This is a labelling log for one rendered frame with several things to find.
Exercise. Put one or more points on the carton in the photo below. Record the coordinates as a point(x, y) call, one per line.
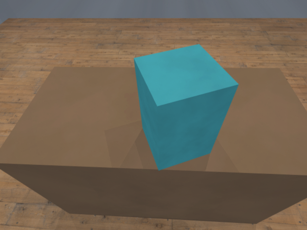
point(184, 96)

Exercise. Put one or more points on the pedestal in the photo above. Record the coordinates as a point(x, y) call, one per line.
point(80, 144)

